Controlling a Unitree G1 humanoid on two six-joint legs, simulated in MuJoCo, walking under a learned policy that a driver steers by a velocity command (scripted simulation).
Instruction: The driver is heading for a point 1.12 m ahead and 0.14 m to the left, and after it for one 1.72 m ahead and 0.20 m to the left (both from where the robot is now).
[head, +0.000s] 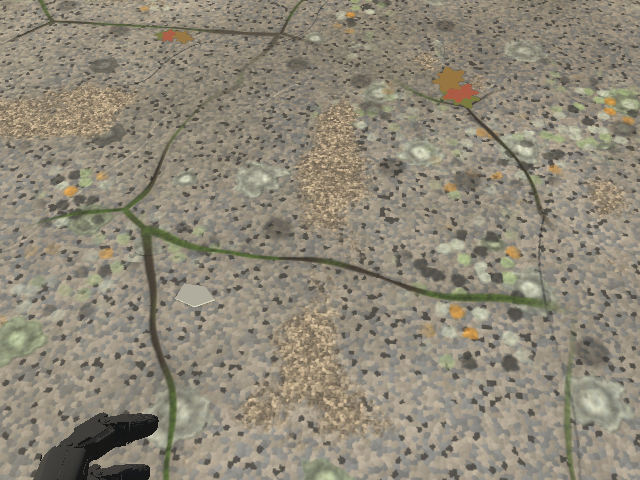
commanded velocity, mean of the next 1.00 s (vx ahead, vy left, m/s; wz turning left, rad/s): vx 0.50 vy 0.00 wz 0.31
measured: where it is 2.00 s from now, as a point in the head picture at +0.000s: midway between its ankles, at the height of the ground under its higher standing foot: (232, 258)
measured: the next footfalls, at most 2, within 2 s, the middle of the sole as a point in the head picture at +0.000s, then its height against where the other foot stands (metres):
left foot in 0.46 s outside the picture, level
right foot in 1.00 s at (273, 368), level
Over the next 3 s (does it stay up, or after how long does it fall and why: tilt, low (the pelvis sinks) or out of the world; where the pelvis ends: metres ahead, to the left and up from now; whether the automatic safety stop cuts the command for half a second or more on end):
stays up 1.63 0.08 0.00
